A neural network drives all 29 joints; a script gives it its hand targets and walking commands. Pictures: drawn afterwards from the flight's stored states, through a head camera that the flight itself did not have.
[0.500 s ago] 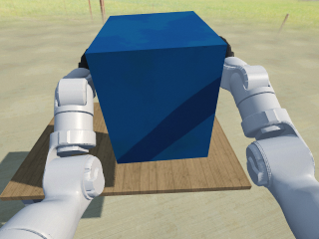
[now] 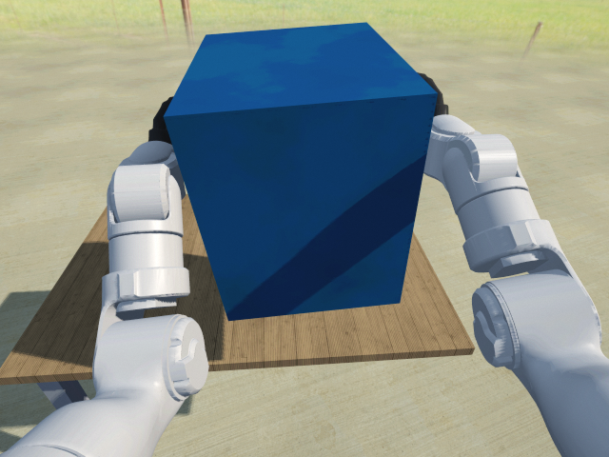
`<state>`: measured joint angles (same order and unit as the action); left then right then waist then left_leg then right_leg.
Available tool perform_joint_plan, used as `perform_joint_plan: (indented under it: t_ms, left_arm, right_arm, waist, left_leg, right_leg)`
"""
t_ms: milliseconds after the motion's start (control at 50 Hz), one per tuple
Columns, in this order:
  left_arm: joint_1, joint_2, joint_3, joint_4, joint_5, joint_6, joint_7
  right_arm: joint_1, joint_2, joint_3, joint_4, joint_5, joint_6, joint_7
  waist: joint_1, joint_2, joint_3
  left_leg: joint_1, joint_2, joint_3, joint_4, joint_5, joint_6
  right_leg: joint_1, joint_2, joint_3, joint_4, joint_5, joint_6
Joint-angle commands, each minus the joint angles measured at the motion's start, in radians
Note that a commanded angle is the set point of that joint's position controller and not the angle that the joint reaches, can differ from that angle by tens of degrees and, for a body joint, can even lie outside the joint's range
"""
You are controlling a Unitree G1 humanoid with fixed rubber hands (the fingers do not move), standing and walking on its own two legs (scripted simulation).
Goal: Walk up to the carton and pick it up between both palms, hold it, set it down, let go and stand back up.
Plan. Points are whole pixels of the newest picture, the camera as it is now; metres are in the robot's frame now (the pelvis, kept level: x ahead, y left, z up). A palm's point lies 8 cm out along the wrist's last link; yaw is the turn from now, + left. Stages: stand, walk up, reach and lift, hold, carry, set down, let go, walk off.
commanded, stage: hold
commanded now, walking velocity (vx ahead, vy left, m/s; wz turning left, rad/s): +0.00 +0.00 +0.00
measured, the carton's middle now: (300, 165) +0.40 +0.01 +0.25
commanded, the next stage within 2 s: none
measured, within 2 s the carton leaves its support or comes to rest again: neither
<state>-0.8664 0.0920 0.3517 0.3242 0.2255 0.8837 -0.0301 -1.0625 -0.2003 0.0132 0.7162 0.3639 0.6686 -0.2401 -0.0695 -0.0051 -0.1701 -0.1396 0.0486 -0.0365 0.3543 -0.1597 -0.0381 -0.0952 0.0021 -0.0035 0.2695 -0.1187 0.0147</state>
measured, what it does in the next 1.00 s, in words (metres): stands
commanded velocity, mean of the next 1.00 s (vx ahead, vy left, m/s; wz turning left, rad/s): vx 0.00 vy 0.00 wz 0.00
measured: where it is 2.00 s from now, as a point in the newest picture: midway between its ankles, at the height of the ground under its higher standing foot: outside the picture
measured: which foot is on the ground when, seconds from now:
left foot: down 0.00-1.00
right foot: down 0.00-1.00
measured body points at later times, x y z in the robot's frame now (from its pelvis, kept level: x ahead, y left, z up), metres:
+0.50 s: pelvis +0.01 +0.00 +0.00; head -0.08 +0.02 +0.44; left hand +0.39 +0.18 +0.28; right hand +0.40 -0.14 +0.31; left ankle +0.02 +0.14 -0.75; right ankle +0.02 -0.13 -0.75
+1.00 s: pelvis +0.00 +0.00 +0.00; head -0.09 +0.01 +0.44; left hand +0.38 +0.18 +0.29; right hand +0.38 -0.15 +0.31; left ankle +0.02 +0.14 -0.75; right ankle +0.02 -0.13 -0.75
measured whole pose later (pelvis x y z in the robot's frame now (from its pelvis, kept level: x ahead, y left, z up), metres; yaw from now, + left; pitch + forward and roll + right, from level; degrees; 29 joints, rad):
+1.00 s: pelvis +0.00 +0.00 +0.00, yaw +0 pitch -3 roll -1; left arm -0.91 0.11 0.36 0.39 0.22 0.87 -0.03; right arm -1.09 -0.19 0.00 0.75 0.33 0.67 -0.23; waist -0.06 0.00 -0.19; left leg -0.16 0.05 -0.04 0.35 -0.15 -0.04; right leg -0.12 0.00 -0.01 0.28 -0.12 0.01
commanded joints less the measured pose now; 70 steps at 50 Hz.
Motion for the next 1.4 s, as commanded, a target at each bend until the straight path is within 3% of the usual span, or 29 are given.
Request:
perform_joint_plan:
  t_ms: [0,140,260,440,580,720,860,960,1060,1200,1380]
  left_arm:
    - [-0.841,-0.493,-0.342,-0.073,-0.185,-0.099,-0.165]
    - [-0.871,-0.482,-0.313,0.032,-0.194,-0.118,-0.181]
    - [-0.876,-0.490,-0.312,0.049,-0.200,-0.129,-0.187]
    - [-0.823,-0.523,-0.357,-0.063,-0.202,-0.117,-0.181]
    - [-0.791,-0.550,-0.406,-0.184,-0.218,-0.097,-0.168]
    - [-0.795,-0.528,-0.399,-0.190,-0.202,-0.084,-0.163]
    - [-0.827,-0.502,-0.358,-0.109,-0.190,-0.094,-0.161]
    - [-0.853,-0.488,-0.327,-0.023,-0.188,-0.105,-0.173]
    - [-0.873,-0.486,-0.316,0.041,-0.198,-0.120,-0.182]
    - [-0.869,-0.498,-0.319,0.036,-0.204,-0.130,-0.185]
    - [-0.817,-0.537,-0.375,-0.097,-0.211,-0.112,-0.177]
  right_arm:
    - [-0.733,0.640,0.181,-0.234,0.147,-0.035,0.175]
    - [-0.770,0.635,0.139,-0.177,0.107,-0.042,0.169]
    - [-0.772,0.633,0.142,-0.162,0.119,-0.046,0.161]
    - [-0.711,0.618,0.209,-0.238,0.200,-0.045,0.145]
    - [-0.676,0.594,0.226,-0.318,0.231,-0.036,0.146]
    - [-0.673,0.594,0.212,-0.306,0.209,-0.025,0.163]
    - [-0.718,0.635,0.196,-0.263,0.167,-0.031,0.172]
    - [-0.750,0.639,0.162,-0.210,0.128,-0.035,0.172]
    - [-0.775,0.633,0.137,-0.174,0.107,-0.040,0.167]
    - [-0.764,0.631,0.153,-0.170,0.134,-0.045,0.158]
    - [-0.705,0.611,0.216,-0.264,0.213,-0.043,0.144]
  waist:
    - [0.015,0.029,-0.288]
    - [0.003,0.017,-0.285]
    - [-0.005,0.031,-0.304]
    - [-0.010,0.064,-0.345]
    - [-0.022,0.081,-0.340]
    - [-0.007,0.066,-0.310]
    - [0.013,0.036,-0.299]
    - [0.012,0.020,-0.283]
    - [0.000,0.018,-0.288]
    - [-0.005,0.039,-0.319]
    - [-0.015,0.071,-0.346]
  left_leg:
    - [-0.036,-0.088,0.030,-0.067,0.045,0.010]
    - [-0.069,-0.087,0.029,-0.069,-0.017,0.021]
    - [-0.054,-0.092,0.025,-0.059,0.033,0.012]
    - [0.040,-0.098,0.018,-0.014,0.269,-0.026]
    - [0.080,-0.085,0.011,-0.003,0.351,-0.051]
    - [0.049,-0.082,0.018,-0.028,0.249,-0.039]
    - [-0.011,-0.089,0.027,-0.054,0.100,-0.001]
    - [-0.055,-0.086,0.030,-0.070,0.004,0.018]
    - [-0.067,-0.087,0.028,-0.068,-0.015,0.019]
    - [-0.035,-0.093,0.022,-0.051,0.078,0.006]
    - [0.057,-0.094,0.014,-0.007,0.302,-0.035]
  right_leg:
    - [0.131,0.071,0.022,-0.019,0.002,-0.004]
    - [0.108,0.057,0.036,-0.030,-0.054,0.000]
    - [0.129,0.057,0.032,-0.023,0.007,0.000]
    - [0.187,0.082,0.015,0.001,0.198,-0.002]
    - [0.184,0.100,0.011,0.005,0.243,-0.012]
    - [0.163,0.093,0.019,-0.005,0.155,-0.018]
    - [0.138,0.077,0.021,-0.016,0.046,-0.007]
    - [0.113,0.064,0.030,-0.025,-0.034,-0.002]
    - [0.105,0.057,0.036,-0.030,-0.048,-0.001]
    - [0.142,0.061,0.029,-0.017,0.052,0.000]
    - [0.183,0.088,0.014,0.003,0.220,-0.005]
